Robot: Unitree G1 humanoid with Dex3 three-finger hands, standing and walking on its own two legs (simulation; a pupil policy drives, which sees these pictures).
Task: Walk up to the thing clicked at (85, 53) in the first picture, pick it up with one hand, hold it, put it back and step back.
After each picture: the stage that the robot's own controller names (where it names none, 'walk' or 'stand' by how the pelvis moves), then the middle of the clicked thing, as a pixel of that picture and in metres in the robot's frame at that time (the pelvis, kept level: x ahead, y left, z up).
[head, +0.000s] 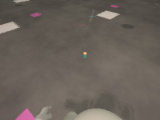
stand; (84, 55) +1.28 +0.12 -0.72
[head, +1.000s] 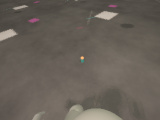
walk; (82, 59) +1.15 +0.25 -0.71
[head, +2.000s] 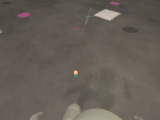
walk; (75, 74) +0.70 +0.25 -0.70
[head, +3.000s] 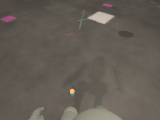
walk; (72, 92) +0.41 +0.19 -0.70
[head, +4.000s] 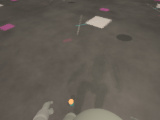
stand; (71, 102) +0.31 +0.21 -0.72
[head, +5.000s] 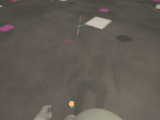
stand; (71, 104) +0.29 +0.20 -0.72
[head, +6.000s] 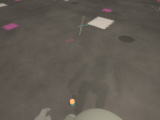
stand; (72, 102) +0.32 +0.19 -0.73
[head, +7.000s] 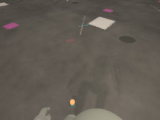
stand; (72, 103) +0.31 +0.19 -0.73
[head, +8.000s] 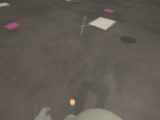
go down; (72, 103) +0.31 +0.19 -0.73
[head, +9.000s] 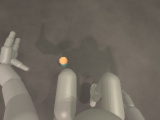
go down; (63, 61) +0.41 +0.20 -0.32
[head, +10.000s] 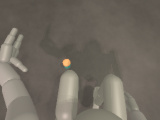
approach; (66, 63) +0.41 +0.20 -0.31
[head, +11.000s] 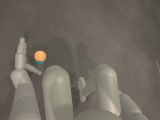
close in; (40, 58) +0.40 +0.24 -0.22
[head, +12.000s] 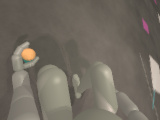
close; (29, 56) +0.40 +0.25 -0.22
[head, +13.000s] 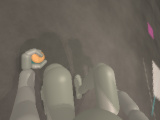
lift; (37, 58) +0.37 +0.23 -0.23
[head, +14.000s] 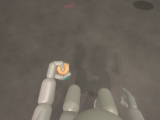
lift; (64, 72) +0.32 +0.18 -0.01
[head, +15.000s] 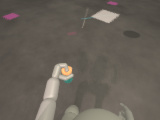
hold; (67, 74) +0.32 +0.17 +0.01
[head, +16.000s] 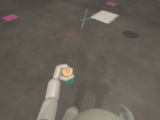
hold; (68, 75) +0.32 +0.16 +0.00
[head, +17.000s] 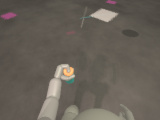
crouch; (69, 75) +0.32 +0.16 -0.01
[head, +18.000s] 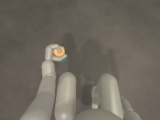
crouch; (60, 55) +0.44 +0.19 -0.09
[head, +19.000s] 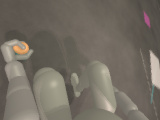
lower; (22, 51) +0.43 +0.26 -0.23
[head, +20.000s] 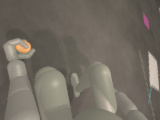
lower; (23, 50) +0.43 +0.27 -0.23
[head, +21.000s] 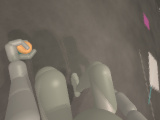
lower; (25, 50) +0.42 +0.26 -0.23
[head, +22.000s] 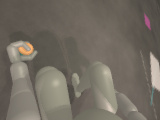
lower; (26, 51) +0.42 +0.26 -0.23
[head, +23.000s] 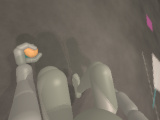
loosen; (31, 54) +0.41 +0.24 -0.23
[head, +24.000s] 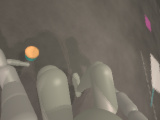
withdraw; (31, 54) +0.41 +0.24 -0.23
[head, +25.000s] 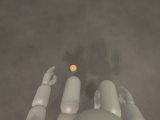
walk; (73, 69) +0.42 +0.16 -0.43
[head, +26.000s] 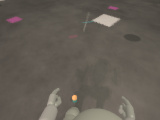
stand; (74, 98) +0.35 +0.14 -0.66
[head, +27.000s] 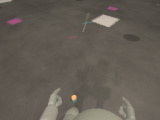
stand; (74, 98) +0.36 +0.16 -0.67
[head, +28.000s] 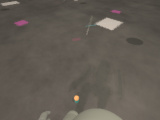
stand; (76, 99) +0.36 +0.14 -0.71
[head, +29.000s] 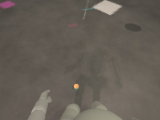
walk; (76, 87) +0.40 +0.11 -0.70
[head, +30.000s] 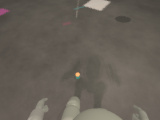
walk; (77, 75) +0.59 +0.16 -0.69
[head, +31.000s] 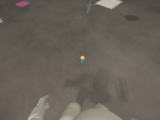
walk; (82, 59) +0.92 +0.15 -0.69
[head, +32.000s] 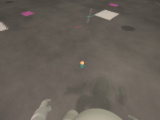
stand; (82, 64) +0.96 +0.14 -0.71
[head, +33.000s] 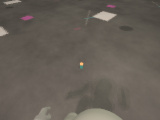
stand; (81, 65) +0.97 +0.16 -0.73
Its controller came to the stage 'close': yes
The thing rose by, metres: 0.71
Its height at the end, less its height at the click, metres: +0.00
